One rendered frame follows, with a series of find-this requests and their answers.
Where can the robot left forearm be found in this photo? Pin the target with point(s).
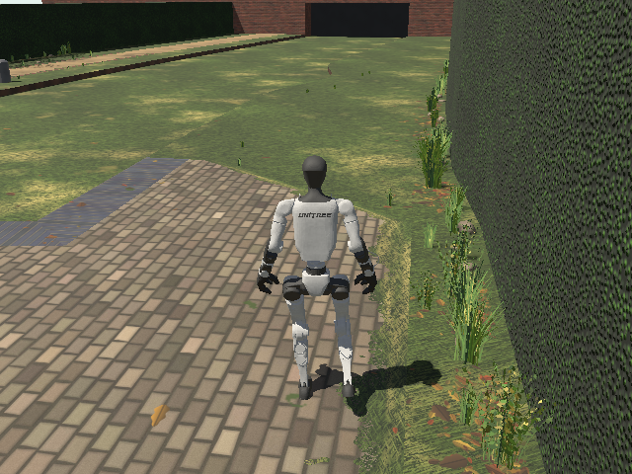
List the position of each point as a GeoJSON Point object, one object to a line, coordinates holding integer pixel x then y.
{"type": "Point", "coordinates": [267, 261]}

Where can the right robot thigh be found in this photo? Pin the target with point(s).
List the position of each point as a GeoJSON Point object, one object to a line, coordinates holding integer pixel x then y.
{"type": "Point", "coordinates": [340, 291]}

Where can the robot right forearm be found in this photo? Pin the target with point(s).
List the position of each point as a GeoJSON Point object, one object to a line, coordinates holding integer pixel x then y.
{"type": "Point", "coordinates": [364, 261]}

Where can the left robot hand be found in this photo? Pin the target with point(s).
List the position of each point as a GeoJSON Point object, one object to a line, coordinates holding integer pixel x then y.
{"type": "Point", "coordinates": [270, 279]}

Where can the left robot upper arm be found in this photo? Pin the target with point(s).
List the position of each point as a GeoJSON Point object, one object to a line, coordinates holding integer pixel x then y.
{"type": "Point", "coordinates": [283, 209]}

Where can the right robot upper arm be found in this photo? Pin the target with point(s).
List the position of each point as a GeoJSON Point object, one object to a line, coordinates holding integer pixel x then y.
{"type": "Point", "coordinates": [346, 208]}

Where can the right robot hand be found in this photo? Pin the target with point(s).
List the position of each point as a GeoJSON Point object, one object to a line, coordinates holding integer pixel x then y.
{"type": "Point", "coordinates": [365, 280]}

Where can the humanoid robot torso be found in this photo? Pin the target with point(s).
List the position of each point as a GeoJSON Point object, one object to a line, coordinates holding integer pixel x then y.
{"type": "Point", "coordinates": [315, 235]}

